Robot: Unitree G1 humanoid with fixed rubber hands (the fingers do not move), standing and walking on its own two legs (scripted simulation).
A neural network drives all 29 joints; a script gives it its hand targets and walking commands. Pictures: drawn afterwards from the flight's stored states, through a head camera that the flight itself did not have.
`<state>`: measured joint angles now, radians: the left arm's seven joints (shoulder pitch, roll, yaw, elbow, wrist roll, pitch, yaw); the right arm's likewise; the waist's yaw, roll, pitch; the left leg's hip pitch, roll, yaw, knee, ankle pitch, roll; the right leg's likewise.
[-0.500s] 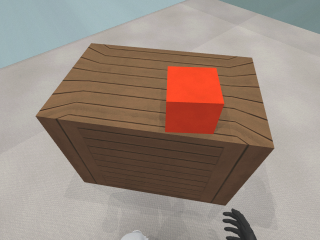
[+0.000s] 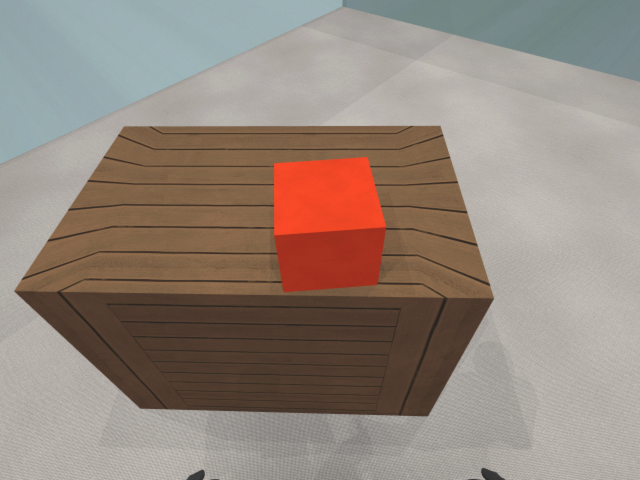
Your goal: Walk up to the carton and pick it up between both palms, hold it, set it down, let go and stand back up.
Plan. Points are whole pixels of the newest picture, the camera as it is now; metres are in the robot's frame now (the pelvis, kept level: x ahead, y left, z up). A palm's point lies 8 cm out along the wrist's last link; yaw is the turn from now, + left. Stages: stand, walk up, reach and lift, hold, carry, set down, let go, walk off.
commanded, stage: walk up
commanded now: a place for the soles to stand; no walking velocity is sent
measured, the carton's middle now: (325, 224) +0.56 -0.01 -0.05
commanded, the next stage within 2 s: none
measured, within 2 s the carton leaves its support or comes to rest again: neither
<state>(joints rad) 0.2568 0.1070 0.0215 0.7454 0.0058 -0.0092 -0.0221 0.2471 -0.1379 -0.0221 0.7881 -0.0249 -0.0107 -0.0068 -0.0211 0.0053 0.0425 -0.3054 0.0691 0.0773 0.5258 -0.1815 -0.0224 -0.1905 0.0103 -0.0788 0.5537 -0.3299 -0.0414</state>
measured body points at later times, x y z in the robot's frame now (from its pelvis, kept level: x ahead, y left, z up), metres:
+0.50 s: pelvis +0.02 -0.02 +0.00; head +0.02 -0.01 +0.45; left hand +0.07 +0.21 -0.14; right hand +0.13 -0.21 -0.13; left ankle +0.06 +0.14 -0.73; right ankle -0.02 -0.09 -0.73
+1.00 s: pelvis +0.07 -0.02 -0.01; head +0.09 -0.01 +0.44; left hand +0.07 +0.21 -0.16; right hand +0.14 -0.24 -0.14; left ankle +0.06 +0.14 -0.73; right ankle +0.00 -0.10 -0.68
